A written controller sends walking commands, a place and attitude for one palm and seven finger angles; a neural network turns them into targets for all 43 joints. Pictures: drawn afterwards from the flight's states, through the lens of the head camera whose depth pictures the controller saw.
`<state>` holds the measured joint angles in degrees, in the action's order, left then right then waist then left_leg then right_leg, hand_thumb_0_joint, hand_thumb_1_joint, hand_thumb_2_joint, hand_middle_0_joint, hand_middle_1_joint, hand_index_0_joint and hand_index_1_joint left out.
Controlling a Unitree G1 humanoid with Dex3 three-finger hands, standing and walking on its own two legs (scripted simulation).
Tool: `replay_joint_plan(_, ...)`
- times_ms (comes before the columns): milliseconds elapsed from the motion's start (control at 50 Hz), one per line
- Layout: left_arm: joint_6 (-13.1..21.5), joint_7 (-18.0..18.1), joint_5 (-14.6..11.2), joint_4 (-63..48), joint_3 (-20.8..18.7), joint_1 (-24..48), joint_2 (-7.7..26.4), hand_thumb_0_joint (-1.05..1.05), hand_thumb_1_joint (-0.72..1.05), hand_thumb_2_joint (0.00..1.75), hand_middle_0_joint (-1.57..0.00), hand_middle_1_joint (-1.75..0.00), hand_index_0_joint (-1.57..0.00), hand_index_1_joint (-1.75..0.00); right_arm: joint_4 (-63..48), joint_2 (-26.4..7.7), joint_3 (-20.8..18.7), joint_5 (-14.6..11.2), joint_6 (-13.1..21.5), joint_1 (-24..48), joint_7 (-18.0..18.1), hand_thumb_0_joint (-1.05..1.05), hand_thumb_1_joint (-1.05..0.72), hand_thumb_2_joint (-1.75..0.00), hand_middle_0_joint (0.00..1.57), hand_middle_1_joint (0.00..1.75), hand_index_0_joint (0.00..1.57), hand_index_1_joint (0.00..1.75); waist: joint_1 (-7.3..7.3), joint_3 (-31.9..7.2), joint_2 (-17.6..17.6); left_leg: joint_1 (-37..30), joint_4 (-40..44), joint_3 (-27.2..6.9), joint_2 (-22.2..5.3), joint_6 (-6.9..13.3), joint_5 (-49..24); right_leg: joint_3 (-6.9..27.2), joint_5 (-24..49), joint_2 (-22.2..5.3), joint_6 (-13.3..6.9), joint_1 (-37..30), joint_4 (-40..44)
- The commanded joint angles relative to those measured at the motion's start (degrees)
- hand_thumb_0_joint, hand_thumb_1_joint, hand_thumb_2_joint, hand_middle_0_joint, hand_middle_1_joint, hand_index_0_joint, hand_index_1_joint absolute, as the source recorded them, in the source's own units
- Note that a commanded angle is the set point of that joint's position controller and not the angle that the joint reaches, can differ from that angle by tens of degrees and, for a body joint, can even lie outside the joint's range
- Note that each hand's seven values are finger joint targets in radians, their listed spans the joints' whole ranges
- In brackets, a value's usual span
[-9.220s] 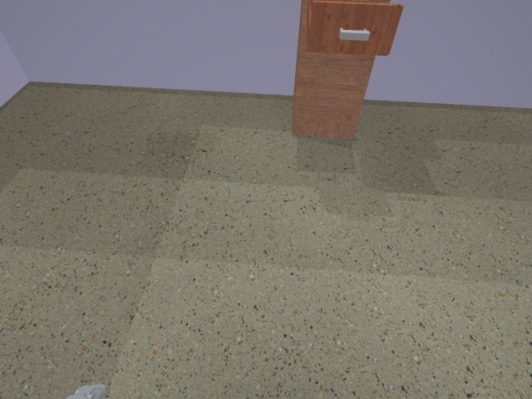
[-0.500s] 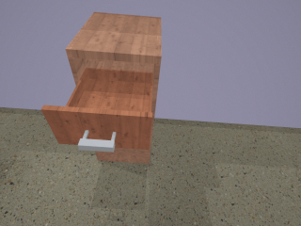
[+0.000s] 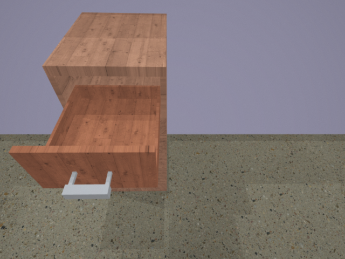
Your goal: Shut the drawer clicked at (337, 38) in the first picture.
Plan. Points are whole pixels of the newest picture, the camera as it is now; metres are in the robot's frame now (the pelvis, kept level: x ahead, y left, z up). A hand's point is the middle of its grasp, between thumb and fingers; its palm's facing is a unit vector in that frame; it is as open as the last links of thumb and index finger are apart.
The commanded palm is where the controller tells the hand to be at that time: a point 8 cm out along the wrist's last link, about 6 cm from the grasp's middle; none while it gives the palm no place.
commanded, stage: come to a stop and stand still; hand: left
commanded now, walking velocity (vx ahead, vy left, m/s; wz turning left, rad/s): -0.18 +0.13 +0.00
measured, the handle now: (89, 183) +0.30 +0.23 -0.01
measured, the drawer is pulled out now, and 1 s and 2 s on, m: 0.30 0.30 0.30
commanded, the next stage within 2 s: look again from close up in 0.86 s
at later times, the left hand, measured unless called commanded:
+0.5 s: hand out of the picture +0.02 +0.18 -0.17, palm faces +0.07 -0.97 -0.22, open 7.4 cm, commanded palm none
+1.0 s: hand out of the picture -0.03 +0.14 -0.17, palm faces +0.05 -0.99 -0.13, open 7.4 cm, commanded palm none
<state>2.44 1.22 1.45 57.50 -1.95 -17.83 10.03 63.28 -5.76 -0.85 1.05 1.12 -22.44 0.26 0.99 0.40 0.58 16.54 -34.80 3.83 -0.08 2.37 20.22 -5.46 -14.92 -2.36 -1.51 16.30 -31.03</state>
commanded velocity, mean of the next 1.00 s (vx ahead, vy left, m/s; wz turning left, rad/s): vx -0.05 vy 0.00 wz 0.00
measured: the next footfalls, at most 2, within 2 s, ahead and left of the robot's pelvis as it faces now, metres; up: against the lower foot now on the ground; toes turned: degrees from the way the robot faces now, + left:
left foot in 0.22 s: +0.13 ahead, +0.11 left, +0.00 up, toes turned +5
right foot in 0.50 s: +0.05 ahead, -0.09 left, +0.00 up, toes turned +0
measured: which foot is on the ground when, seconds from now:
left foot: up 0.00-0.20, down 0.22-1.00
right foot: down 0.00-0.24, up 0.26-0.48, down 0.50-1.00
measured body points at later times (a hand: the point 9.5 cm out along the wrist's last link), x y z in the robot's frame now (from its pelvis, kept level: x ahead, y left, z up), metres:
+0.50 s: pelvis +0.01 +0.00 +0.00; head +0.03 +0.00 +0.45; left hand +0.02 +0.24 -0.16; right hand +0.12 -0.21 -0.15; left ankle +0.09 +0.11 -0.73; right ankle -0.01 -0.10 -0.74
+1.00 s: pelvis +0.01 -0.01 +0.01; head +0.02 +0.00 +0.45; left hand -0.03 +0.19 -0.16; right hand -0.04 -0.22 -0.15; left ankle +0.09 +0.11 -0.73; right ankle -0.01 -0.10 -0.73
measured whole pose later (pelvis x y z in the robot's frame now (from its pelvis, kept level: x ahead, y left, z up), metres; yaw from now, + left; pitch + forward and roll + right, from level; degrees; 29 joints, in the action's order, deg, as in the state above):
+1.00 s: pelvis +0.01 -0.01 +0.01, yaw +2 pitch -1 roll -2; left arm 1.0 2.3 1.0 62.4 1.5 -22.6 5.8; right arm 64.5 -7.4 0.0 1.1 -2.0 -21.4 0.2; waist 0.9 1.8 -0.9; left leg 20.7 -30.2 2.5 -3.0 -0.1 10.9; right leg -5.4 -16.3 2.4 -2.1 8.3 -25.3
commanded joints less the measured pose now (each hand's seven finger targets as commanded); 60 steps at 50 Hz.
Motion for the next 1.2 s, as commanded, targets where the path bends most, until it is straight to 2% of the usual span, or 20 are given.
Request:
replay_joint_plan(0, 0.6, 1.2, -0.2, 0.5, -1.2, -9.7, 5.9, 0.0, 0.9, 0.9, -0.2, -0.3, -0.2, -0.3, -4.9, -4.4, -0.8, 0.1, 0.4, 4.2, 0.1, 0.0, -0.9, -0.9, 0.2, 0.3, 0.2, 0.3, -3.18, 5.5, 9.4, 20.6, -20.4, -1.8, -3.2, -1.0, 7.6, 22.6, 3.1, -21.4, -10.5, -9.7, 19.7)
replay_joint_plan(40, 0.5, 1.3, 0.1, -0.7, -0.2, -4.1, 4.1, 0.0, 0.9, 0.9, -0.2, -0.3, -0.2, -0.3, -3.7, -3.1, -0.2, -0.3, -0.4, 2.5, 0.2, 0.0, -0.9, -0.9, 0.2, 0.3, 0.2, 0.3, -0.88, 5.0, 6.8, 12.8, -14.2, -1.3, -3.8, -2.4, 5.5, 11.1, 25.5, -17.5, -9.3, -6.2, 14.8)
replay_joint_plan(100, -0.7, 1.6, -0.2, -1.0, -0.7, -3.1, 6.0, 0.0, 0.9, 0.9, -0.2, -0.3, -0.2, -0.3, -3.2, -2.4, 0.1, -0.8, -1.1, 1.8, 0.5, 0.0, -0.9, -0.9, 0.2, 0.3, 0.2, 0.3, -0.96, 2.6, 8.6, 4.5, -1.5, 2.5, -0.8, -3.7, -3.2, 4.8, 39.9, -12.9, -6.9, -7.1, 7.3)
replay_joint_plan(160, -2.2, 1.7, -0.4, -2.5, -1.5, -2.8, 7.0, 0.0, 0.9, 0.9, -0.2, -0.3, -0.2, -0.3, -4.0, -6.2, -1.3, -0.7, -1.3, 0.1, 0.8, 0.0, -0.9, -0.9, 0.2, 0.3, 0.2, 0.3, -0.27, 1.2, 2.8, -4.9, 8.0, 1.0, -3.1, -2.9, -24.1, 3.5, 26.8, -9.8, -3.3, -2.5, 0.0)
replay_joint_plan(200, -3.3, 1.9, -0.6, -3.7, -1.0, -6.1, 3.2, 0.0, 0.9, 0.9, -0.2, -0.3, -0.2, -0.3, -5.9, -12.0, -2.2, -0.3, -1.4, 1.3, 1.0, 0.0, -0.9, -0.9, 0.2, 0.3, 0.2, 0.3, -1.58, -1.0, -10.8, -6.5, 11.2, -10.8, -16.6, 4.9, -48.4, -0.8, -6.7, -1.7, 1.6, 0.8, -7.7)
replay_joint_plan(260, -3.9, 1.6, -0.5, -3.1, -0.7, -3.9, 3.0, 0.0, 0.9, 0.9, -0.2, -0.3, -0.2, -0.3, -7.7, -11.5, -2.0, -0.1, -1.1, 6.8, 1.8, 0.0, -0.9, -0.9, 0.2, 0.3, 0.2, 0.3, -1.3, -1.0, -13.1, -2.9, 16.1, -14.3, -18.8, 10.5, -41.0, 3.8, -17.9, -0.8, 1.1, 3.3, -23.9)
replay_joint_plan(360, -3.9, 0.9, -0.2, -2.8, -0.2, -3.9, 1.3, 0.0, 0.9, 0.9, -0.2, -0.3, -0.2, -0.3, -8.9, -11.8, -2.8, 0.2, -1.2, 9.1, 1.8, 0.0, -0.9, -0.9, 0.2, 0.3, 0.2, 0.3, -0.82, -5.4, -6.4, -6.1, 15.6, -12.1, -17.3, 10.0, -28.7, 3.2, -13.5, -0.1, 1.7, 2.8, -16.2)
replay_joint_plan(420, -3.4, 0.7, -0.1, -1.4, 0.0, -7.9, 0.3, 0.0, 0.9, 0.9, -0.2, -0.3, -0.2, -0.3, -8.8, -11.6, -2.6, 0.1, -1.7, 10.2, 1.2, 0.0, -0.9, -0.9, 0.2, 0.3, 0.2, 0.3, -2.22, -4.1, -4.2, -0.1, 15.8, -10.2, -13.8, 6.2, -8.8, 2.1, -5.3, 0.4, 1.2, -5.3, 0.2)
replay_joint_plan(460, -2.5, 1.0, 0.5, -1.8, 0.1, -6.9, 3.8, 0.0, 0.9, 0.9, -0.2, -0.3, -0.2, -0.3, -9.1, -7.8, -2.0, -0.6, -2.4, 10.0, 0.5, 0.0, -0.9, -0.9, 0.2, 0.3, 0.2, 0.3, -1.23, 0.5, 5.0, 4.3, 10.6, -5.1, -5.4, -0.1, 0.9, 12.2, -6.2, -6.0, -1.7, -3.4, 13.8)
replay_joint_plan(500, -1.7, 0.9, -0.1, -2.9, 0.2, -2.1, 5.9, 0.0, 0.9, 0.9, -0.2, -0.3, -0.2, -0.3, -8.8, -6.0, -1.3, -0.2, -2.7, 10.5, 0.0, 0.0, -0.9, -0.9, 0.2, 0.3, 0.2, 0.3, 0.3, 2.8, 10.3, -1.8, 4.8, -1.7, -2.4, -2.2, -4.5, 16.5, -10.4, -10.6, -4.4, 7.0, 18.8)
replay_joint_plan(560, -1.0, 0.9, -0.6, -2.0, 1.0, -1.4, 4.1, 0.0, 0.9, 0.9, -0.2, -0.3, -0.2, -0.3, -5.6, -6.2, -0.6, -0.3, -1.8, 7.6, 0.2, 0.0, -0.9, -0.9, 0.2, 0.3, 0.2, 0.3, 0.98, 1.9, 5.7, -7.3, 8.5, -2.8, -4.2, -1.6, -11.2, 10.7, 1.0, -7.0, -2.7, 5.4, 14.0)
replay_joint_plan(600, -1.1, 0.8, -0.6, -1.4, 1.0, -3.1, 3.5, 0.0, 0.9, 0.9, -0.2, -0.3, -0.2, -0.3, -4.8, -7.1, -0.7, -0.3, -1.6, 7.1, 0.5, 0.0, -0.9, -0.9, 0.2, 0.3, 0.2, 0.3, 0.28, 2.7, 2.1, -7.0, 11.5, -4.3, -5.8, -1.4, -9.5, 8.8, -4.6, -4.9, -1.1, 4.6, 13.8)
replay_joint_plan(640, -1.6, 0.7, -0.4, -0.4, 1.1, -4.2, 3.6, 0.0, 0.9, 0.9, -0.2, -0.3, -0.2, -0.3, -4.2, -7.4, -0.6, -0.3, -2.1, 7.1, 0.4, 0.0, -0.9, -0.9, 0.2, 0.3, 0.2, 0.3, -0.08, 7.1, 1.6, -4.7, 13.0, -5.0, -5.6, -1.6, -3.9, 9.2, -14.5, -4.6, -1.0, 7.5, 17.0)
replay_joint_plan(900, -1.3, 0.7, -1.0, 4.1, 1.4, -9.2, 1.4, 0.0, 0.9, 0.9, -0.2, -0.3, -0.2, -0.3, 0.5, -5.9, 0.7, -0.2, -1.2, -0.1, 1.1, 0.0, -0.9, -0.9, 0.2, 0.3, 0.2, 0.3, -0.95, 6.2, -1.0, -2.4, 15.0, -5.7, -5.4, -1.4, -5.4, 7.7, -8.2, -3.8, -1.5, 1.1, 15.8)
replay_joint_plan(920, 0.3, 2.6, 0.6, 4.5, 2.6, -9.8, 2.3, 0.0, 0.9, 0.9, -0.2, -0.3, -0.2, -0.3, -3.5, -7.5, 0.8, 0.3, -0.2, 8.0, 0.3, 0.0, -0.9, -0.9, 0.2, 0.3, 0.2, 0.3, -3.4, 12.6, -4.8, 3.6, 2.1, -3.2, -3.6, -3.6, -5.9, 14.2, 3.7, -6.8, -1.1, 5.4, 18.2)
replay_joint_plan(940, 0.4, 2.3, 0.1, 1.6, 1.8, -5.6, 6.3, 0.0, 0.9, 0.9, -0.2, -0.3, -0.2, -0.3, -4.7, -4.6, 0.3, 0.0, -1.2, 2.3, -0.1, 0.0, -0.9, -0.9, 0.2, 0.3, 0.2, 0.3, 2.33, 8.3, -2.8, 0.4, -1.8, -3.3, -3.8, -2.9, -3.1, 14.7, -13.2, -10.4, -3.7, 8.9, 20.2)
replay_joint_plan(980, 0.5, 2.0, -0.4, -0.1, 1.0, -2.5, 6.2, 0.0, 0.9, 0.9, -0.2, -0.3, -0.2, -0.3, -4.5, -4.9, 0.5, 0.2, -1.6, -2.2, -0.3, 0.0, -0.9, -0.9, 0.2, 0.3, 0.2, 0.3, 3.08, 3.8, 0.9, -0.9, -2.4, -2.0, -3.1, -1.8, -4.2, 10.8, -13.0, -8.0, -4.9, 5.3, 16.6)
replay_joint_plan(1020, 0.3, 2.0, -0.7, 0.2, 0.9, -3.2, 4.2, 0.0, 0.9, 0.9, -0.2, -0.3, -0.2, -0.3, -4.8, -5.3, 0.8, 0.0, -0.4, -3.0, 0.0, 0.0, -0.9, -0.9, 0.2, 0.3, 0.2, 0.3, 2.19, 0.9, 1.9, -2.0, 2.1, -3.2, -3.3, -1.1, -9.0, 8.1, -3.7, -6.2, -4.7, 1.2, 10.8)
replay_joint_plan(1080, -1.1, 2.0, -0.7, 0.9, 1.0, -6.9, 2.1, 0.0, 0.9, 0.9, -0.2, -0.3, -0.2, -0.3, -5.0, -7.5, 0.6, 0.1, 0.2, -1.4, 0.6, 0.0, -0.9, -0.9, 0.2, 0.3, 0.2, 0.3, -0.72, 3.3, -8.2, 2.5, 9.2, -10.0, -7.1, 1.4, -11.2, 4.7, -5.7, -1.1, -2.6, -1.9, 3.4)
replay_joint_plan(1180, -1.4, 1.7, -0.6, 1.5, 1.3, -7.8, 1.3, 0.0, 0.9, 0.9, -0.2, -0.3, -0.2, -0.3, -5.0, -8.0, 0.3, 0.0, 0.1, 0.9, 0.9, 0.0, -0.9, -0.9, 0.2, 0.3, 0.2, 0.3, -1.64, 4.2, -1.9, 4.2, 13.4, -11.6, -7.1, 2.1, -5.0, 4.8, -3.9, -1.1, -1.7, -4.1, 4.6)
